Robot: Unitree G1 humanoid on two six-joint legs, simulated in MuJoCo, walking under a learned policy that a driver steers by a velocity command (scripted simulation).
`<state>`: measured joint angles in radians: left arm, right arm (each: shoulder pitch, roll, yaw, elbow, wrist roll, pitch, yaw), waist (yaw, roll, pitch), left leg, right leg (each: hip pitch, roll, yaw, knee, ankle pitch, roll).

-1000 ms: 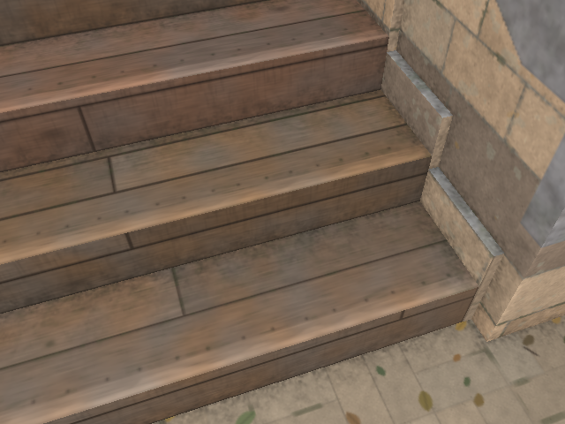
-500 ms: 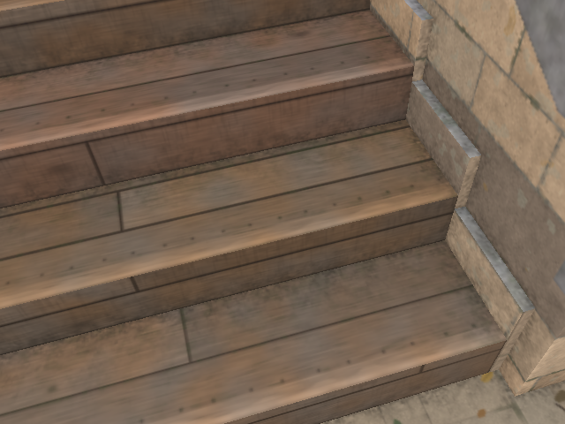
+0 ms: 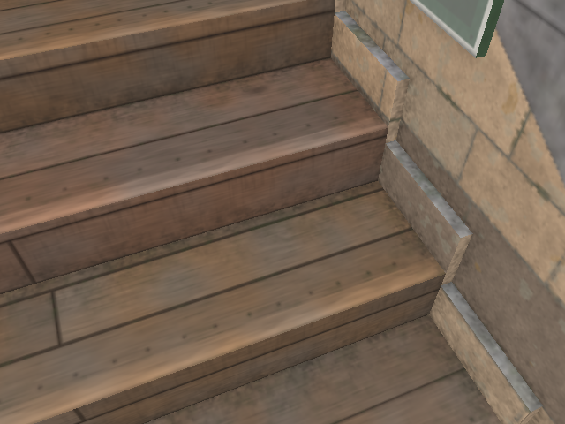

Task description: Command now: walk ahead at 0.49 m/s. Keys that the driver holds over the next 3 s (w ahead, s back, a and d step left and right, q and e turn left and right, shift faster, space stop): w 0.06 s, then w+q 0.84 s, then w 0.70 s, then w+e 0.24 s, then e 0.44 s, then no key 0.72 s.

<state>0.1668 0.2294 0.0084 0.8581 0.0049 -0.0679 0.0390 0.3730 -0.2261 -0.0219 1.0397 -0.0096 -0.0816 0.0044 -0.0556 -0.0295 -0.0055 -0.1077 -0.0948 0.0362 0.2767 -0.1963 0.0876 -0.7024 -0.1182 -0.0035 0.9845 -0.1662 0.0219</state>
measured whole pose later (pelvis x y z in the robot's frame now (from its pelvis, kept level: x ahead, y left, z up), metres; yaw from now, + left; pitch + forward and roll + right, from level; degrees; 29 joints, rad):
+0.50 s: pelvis +0.19 +0.00 +0.02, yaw +11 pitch +3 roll +3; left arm 0.49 0.15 -0.04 1.08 -0.01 -0.07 0.05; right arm -0.05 -0.07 0.08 0.54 -0.02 0.03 0.00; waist 0.02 0.00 0.03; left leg -1.13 0.03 0.12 1.63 -0.44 0.11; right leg 0.01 -0.09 -0.22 0.07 -0.11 -0.02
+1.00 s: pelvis +0.44 +0.10 +0.16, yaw +27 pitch +7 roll -5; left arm -0.08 0.10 -0.09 0.64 0.07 0.04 -0.08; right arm 0.65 -0.11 0.07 1.12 -0.07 -0.10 0.12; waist -0.06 0.05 -0.12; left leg -0.09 -0.04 -0.19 0.37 -0.32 0.15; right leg -1.26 -0.02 -0.13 1.60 -0.20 -0.12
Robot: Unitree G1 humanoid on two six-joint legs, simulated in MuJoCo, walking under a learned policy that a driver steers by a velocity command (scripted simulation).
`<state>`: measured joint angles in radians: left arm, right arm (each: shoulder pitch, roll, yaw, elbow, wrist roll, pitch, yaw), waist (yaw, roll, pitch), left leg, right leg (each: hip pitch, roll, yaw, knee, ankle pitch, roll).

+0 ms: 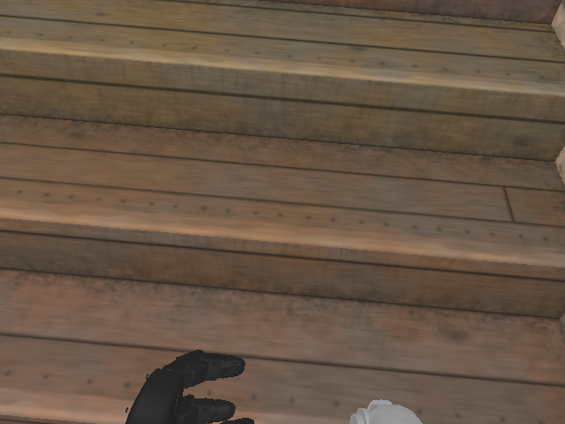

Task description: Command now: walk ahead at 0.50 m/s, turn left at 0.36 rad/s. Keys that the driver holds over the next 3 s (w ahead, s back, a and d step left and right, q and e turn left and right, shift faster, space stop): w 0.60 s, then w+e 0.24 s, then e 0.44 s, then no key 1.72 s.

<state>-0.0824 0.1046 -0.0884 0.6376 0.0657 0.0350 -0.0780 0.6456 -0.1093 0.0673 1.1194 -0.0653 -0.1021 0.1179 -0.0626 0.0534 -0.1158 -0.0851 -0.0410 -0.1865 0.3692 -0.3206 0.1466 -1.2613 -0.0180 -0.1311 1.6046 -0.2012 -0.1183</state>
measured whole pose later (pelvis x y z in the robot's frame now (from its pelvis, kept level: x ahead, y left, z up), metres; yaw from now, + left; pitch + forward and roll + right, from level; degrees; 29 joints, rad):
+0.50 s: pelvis +0.29 +0.02 +0.16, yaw +5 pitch +8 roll +1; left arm 0.60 0.04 -0.06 1.19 0.10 -0.09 -0.10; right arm -0.17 -0.09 0.09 0.73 -0.04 0.04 0.08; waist 0.09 -0.04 -0.15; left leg -1.34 0.14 0.09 1.57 -0.25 0.23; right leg -0.04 -0.03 -0.10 0.25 -0.34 -0.03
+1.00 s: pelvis +0.58 +0.08 +0.33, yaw -4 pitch +5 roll +0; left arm 0.01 0.12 -0.05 0.86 0.00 0.00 -0.08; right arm 0.48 -0.10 0.05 1.16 -0.13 -0.08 0.06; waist -0.01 0.00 -0.12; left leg -0.07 0.03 0.27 0.31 -0.32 0.01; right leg -1.37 -0.06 -0.02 1.80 -0.16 -0.23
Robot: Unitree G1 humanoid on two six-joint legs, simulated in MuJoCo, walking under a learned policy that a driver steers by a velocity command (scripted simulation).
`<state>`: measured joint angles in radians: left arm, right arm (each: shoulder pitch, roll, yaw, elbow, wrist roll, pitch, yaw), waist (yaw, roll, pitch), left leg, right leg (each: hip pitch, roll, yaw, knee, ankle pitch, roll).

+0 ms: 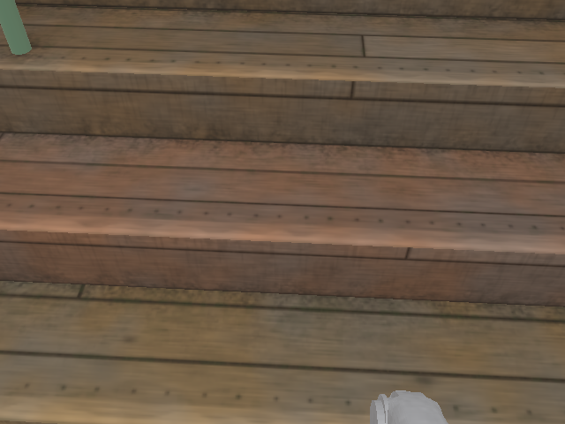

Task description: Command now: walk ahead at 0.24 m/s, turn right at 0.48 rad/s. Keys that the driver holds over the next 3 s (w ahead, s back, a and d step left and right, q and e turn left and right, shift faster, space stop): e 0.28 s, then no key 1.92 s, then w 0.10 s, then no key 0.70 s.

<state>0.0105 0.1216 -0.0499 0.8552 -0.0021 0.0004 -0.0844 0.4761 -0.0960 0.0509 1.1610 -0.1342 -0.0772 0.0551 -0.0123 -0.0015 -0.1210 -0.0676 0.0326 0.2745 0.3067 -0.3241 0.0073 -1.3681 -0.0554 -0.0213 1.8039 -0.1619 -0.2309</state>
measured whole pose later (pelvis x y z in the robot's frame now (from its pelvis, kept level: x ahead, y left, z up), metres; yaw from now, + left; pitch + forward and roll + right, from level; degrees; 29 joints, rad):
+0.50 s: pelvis +0.15 +0.00 +0.15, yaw -13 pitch +5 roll -1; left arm 0.11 0.22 0.03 0.75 0.00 -0.12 -0.03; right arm 0.13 -0.25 -0.03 0.79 -0.04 -0.05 0.01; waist 0.02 -0.01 -0.11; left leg -0.70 0.05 -0.02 1.15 -0.24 -0.12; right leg -0.47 0.13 0.09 0.58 -0.19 -0.05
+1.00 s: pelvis +0.18 +0.04 +0.15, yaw -14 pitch +2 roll +1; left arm 0.15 0.20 0.02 0.74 0.00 -0.06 -0.03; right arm 0.05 -0.11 -0.01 0.67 -0.03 -0.08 0.08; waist 0.04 -0.04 -0.01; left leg -0.32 -0.04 0.07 0.59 -0.30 0.06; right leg -0.39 0.03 0.13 0.61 -0.26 0.02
